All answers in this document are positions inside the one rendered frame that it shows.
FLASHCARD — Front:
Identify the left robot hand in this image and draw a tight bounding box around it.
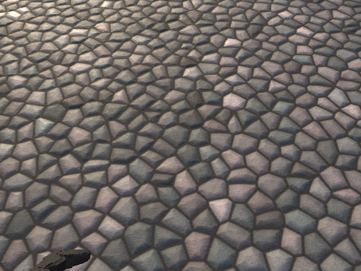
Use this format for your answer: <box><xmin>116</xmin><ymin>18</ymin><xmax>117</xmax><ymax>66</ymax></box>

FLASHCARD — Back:
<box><xmin>28</xmin><ymin>249</ymin><xmax>91</xmax><ymax>271</ymax></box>

